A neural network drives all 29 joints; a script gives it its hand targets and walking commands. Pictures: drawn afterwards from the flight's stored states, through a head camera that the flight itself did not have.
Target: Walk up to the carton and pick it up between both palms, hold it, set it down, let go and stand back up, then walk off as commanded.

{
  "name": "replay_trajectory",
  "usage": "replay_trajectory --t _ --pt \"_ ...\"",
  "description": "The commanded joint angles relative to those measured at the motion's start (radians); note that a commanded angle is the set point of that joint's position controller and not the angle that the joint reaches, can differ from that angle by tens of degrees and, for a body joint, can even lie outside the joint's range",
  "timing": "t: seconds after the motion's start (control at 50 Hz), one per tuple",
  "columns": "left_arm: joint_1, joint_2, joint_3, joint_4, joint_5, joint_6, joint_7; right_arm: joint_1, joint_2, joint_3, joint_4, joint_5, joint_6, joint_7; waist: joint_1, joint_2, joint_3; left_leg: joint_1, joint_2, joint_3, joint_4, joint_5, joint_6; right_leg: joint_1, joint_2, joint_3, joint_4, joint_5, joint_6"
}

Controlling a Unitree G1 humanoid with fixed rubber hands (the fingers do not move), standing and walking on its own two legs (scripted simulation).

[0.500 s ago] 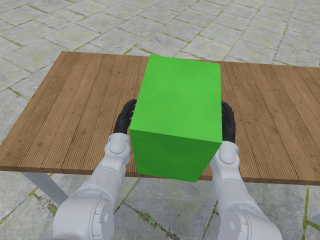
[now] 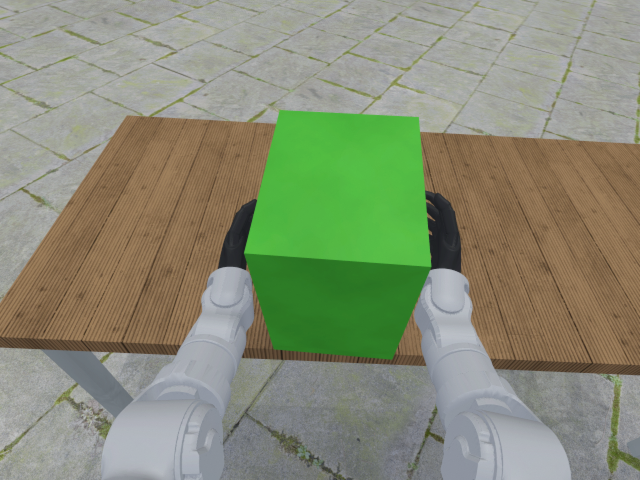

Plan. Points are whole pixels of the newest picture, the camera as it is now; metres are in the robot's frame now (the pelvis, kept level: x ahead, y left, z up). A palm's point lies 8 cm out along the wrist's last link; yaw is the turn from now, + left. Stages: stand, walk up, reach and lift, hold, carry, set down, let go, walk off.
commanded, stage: reach and lift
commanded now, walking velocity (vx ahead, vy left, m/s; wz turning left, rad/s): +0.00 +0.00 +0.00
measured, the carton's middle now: (339, 243) +0.44 +0.00 +0.07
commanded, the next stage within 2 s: hold in 1.82 s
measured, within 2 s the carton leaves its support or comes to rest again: neither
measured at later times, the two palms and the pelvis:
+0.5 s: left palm (215, 234) +0.37 +0.14 +0.14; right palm (452, 221) +0.39 -0.12 +0.17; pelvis -0.02 +0.00 +0.00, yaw +0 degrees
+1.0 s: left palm (203, 217) +0.36 +0.15 +0.18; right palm (460, 209) +0.38 -0.12 +0.20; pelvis -0.03 +0.00 +0.00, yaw +0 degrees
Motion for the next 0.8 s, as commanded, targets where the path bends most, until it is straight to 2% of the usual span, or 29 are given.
replay_trajectory --t 0.0,0.06,0.1,0.16,0.18,0.2,0.24,0.26,0.28,0.3,0.34,0.36,0.38,0.4,0.42,0.44,0.46,0.48,0.52,0.56,0.64,0.7,0.72,0.78 --pt "-0.914 -0.688 -0.449 -0.413 -0.036 -0.038 -0.104 -0.626 0.705 0.522 -0.019 0.024 -0.003 0.137 -0.019 0.029 -0.791 0.438 0.007 0.024 0.046 0.518 -0.089 0.389 0.073 -0.060 0.015 0.441 0.002" --pt "-0.902 -0.719 -0.501 -0.468 -0.047 0.020 -0.102 -0.641 0.709 0.567 -0.094 0.083 0.043 0.127 -0.030 0.035 -0.794 0.468 0.001 0.014 0.057 0.521 -0.093 0.382 0.076 -0.056 0.013 0.436 0.004" --pt "-0.928 -0.721 -0.544 -0.547 -0.072 0.059 -0.097 -0.633 0.706 0.588 -0.146 0.122 0.077 0.118 -0.040 0.056 -0.794 0.504 -0.001 0.007 0.062 0.526 -0.099 0.372 0.082 -0.059 0.006 0.406 0.002" --pt "-0.938 -0.768 -0.600 -0.622 -0.099 0.139 -0.086 -0.691 0.699 0.611 -0.243 0.187 0.134 0.119 -0.052 0.075 -0.806 0.545 0.004 -0.012 0.079 0.522 -0.111 0.319 0.092 -0.061 -0.010 0.324 -0.004" --pt "-0.975 -0.757 -0.599 -0.644 -0.100 0.165 -0.085 -0.693 0.692 0.596 -0.220 0.202 0.160 0.116 -0.056 0.074 -0.766 0.550 0.002 -0.017 0.069 0.478 -0.107 0.303 0.088 -0.061 -0.028 0.266 -0.003" --pt "-0.955 -0.763 -0.636 -0.658 -0.122 0.195 -0.081 -0.699 0.690 0.617 -0.264 0.218 0.180 0.114 -0.067 0.066 -0.769 0.569 0.007 -0.021 0.070 0.497 -0.106 0.292 0.097 -0.062 -0.025 0.271 -0.004" --pt "-0.991 -0.756 -0.627 -0.668 -0.130 0.261 -0.087 -0.732 0.675 0.595 -0.293 0.249 0.227 0.105 -0.073 0.063 -0.701 0.551 0.004 -0.025 0.066 0.443 -0.099 0.313 0.092 -0.058 -0.035 0.228 -0.006" --pt "-0.996 -0.754 -0.634 -0.687 -0.147 0.291 -0.090 -0.774 0.689 0.620 -0.353 0.273 0.245 0.105 -0.058 0.043 -0.723 0.544 -0.003 -0.023 0.063 0.410 -0.085 0.331 0.088 -0.050 -0.038 0.208 0.001" --pt "-1.062 -0.745 -0.637 -0.745 -0.161 0.308 -0.090 -0.797 0.704 0.630 -0.363 0.294 0.270 0.101 -0.063 0.026 -0.720 0.552 -0.003 -0.029 0.061 0.390 -0.078 0.338 0.083 -0.045 -0.037 0.200 0.004" --pt "-1.040 -0.762 -0.652 -0.729 -0.161 0.340 -0.089 -0.817 0.702 0.622 -0.378 0.307 0.291 0.100 -0.074 0.038 -0.714 0.564 0.003 -0.034 0.061 0.380 -0.083 0.331 0.087 -0.049 -0.035 0.197 0.000" --pt "-1.047 -0.733 -0.625 -0.717 -0.149 0.396 -0.093 -0.842 0.698 0.602 -0.368 0.325 0.339 0.096 -0.077 0.021 -0.602 0.537 0.003 -0.032 0.040 0.298 -0.073 0.332 0.082 -0.042 -0.047 0.125 0.002" --pt "-1.088 -0.734 -0.606 -0.706 -0.156 0.419 -0.098 -0.861 0.690 0.568 -0.354 0.330 0.358 0.097 -0.091 0.022 -0.552 0.519 0.000 -0.038 0.027 0.239 -0.069 0.321 0.079 -0.045 -0.056 0.079 0.002" --pt "-1.092 -0.711 -0.557 -0.684 -0.144 0.444 -0.105 -0.888 0.690 0.559 -0.339 0.328 0.379 0.102 -0.070 0.003 -0.508 0.492 -0.005 -0.031 0.002 0.168 -0.051 0.338 0.068 -0.033 -0.064 0.033 0.004" --pt "-1.127 -0.725 -0.563 -0.714 -0.152 0.454 -0.102 -0.911 0.697 0.541 -0.339 0.334 0.393 0.106 -0.087 0.005 -0.509 0.487 -0.003 -0.034 -0.009 0.132 -0.053 0.331 0.069 -0.036 -0.063 0.006 0.004" --pt "-1.145 -0.695 -0.518 -0.688 -0.137 0.471 -0.107 -0.925 0.682 0.490 -0.303 0.316 0.408 0.108 -0.089 0.000 -0.471 0.465 -0.001 -0.031 -0.026 0.071 -0.044 0.321 0.061 -0.030 -0.065 -0.041 0.002" --pt "-1.179 -0.712 -0.524 -0.709 -0.147 0.478 -0.102 -0.928 0.697 0.474 -0.280 0.315 0.419 0.114 -0.089 0.016 -0.505 0.475 -0.001 -0.032 -0.026 0.086 -0.049 0.320 0.064 -0.035 -0.059 -0.023 -0.001" --pt "-1.186 -0.732 -0.533 -0.728 -0.174 0.482 -0.100 -0.964 0.701 0.479 -0.330 0.319 0.417 0.114 -0.095 0.007 -0.587 0.491 -0.001 -0.031 -0.015 0.122 -0.054 0.341 0.069 -0.035 -0.052 0.025 0.000" --pt "-1.200 -0.716 -0.520 -0.770 -0.166 0.485 -0.100 -0.925 0.692 0.482 -0.304 0.315 0.432 0.114 -0.098 0.029 -0.593 0.510 -0.001 -0.033 -0.015 0.158 -0.059 0.353 0.069 -0.040 -0.045 0.049 0.001" --pt "-1.169 -0.722 -0.527 -0.768 -0.167 0.521 -0.096 -0.935 0.682 0.495 -0.297 0.342 0.452 0.117 -0.094 0.032 -0.591 0.527 -0.004 -0.033 -0.010 0.200 -0.064 0.369 0.073 -0.040 -0.047 0.083 0.005" --pt "-1.111 -0.690 -0.462 -0.674 -0.127 0.559 -0.110 -0.923 0.649 0.444 -0.244 0.321 0.476 0.116 -0.105 0.003 -0.456 0.493 -0.004 -0.026 -0.038 0.115 -0.056 0.372 0.069 -0.034 -0.068 0.019 0.007" --pt "-1.131 -0.653 -0.395 -0.696 -0.100 0.605 -0.117 -0.932 0.630 0.386 -0.180 0.312 0.508 0.130 -0.099 0.014 -0.390 0.454 -0.008 -0.014 -0.083 0.030 -0.044 0.400 0.061 -0.036 -0.063 -0.041 0.008" --pt "-1.143 -0.676 -0.451 -0.784 -0.137 0.625 -0.106 -0.994 0.651 0.467 -0.293 0.361 0.512 0.130 -0.091 0.013 -0.526 0.512 -0.009 -0.022 -0.053 0.158 -0.054 0.440 0.070 -0.039 -0.050 0.066 0.013" --pt "-1.106 -0.686 -0.471 -0.789 -0.144 0.637 -0.105 -0.973 0.643 0.475 -0.295 0.371 0.520 0.128 -0.099 0.026 -0.545 0.522 -0.013 -0.022 -0.042 0.195 -0.065 0.447 0.077 -0.040 -0.050 0.100 0.015" --pt "-1.087 -0.707 -0.489 -0.790 -0.146 0.670 -0.100 -1.005 0.646 0.501 -0.324 0.410 0.533 0.126 -0.096 0.032 -0.506 0.534 -0.013 -0.027 -0.035 0.205 -0.070 0.441 0.081 -0.041 -0.058 0.087 0.014"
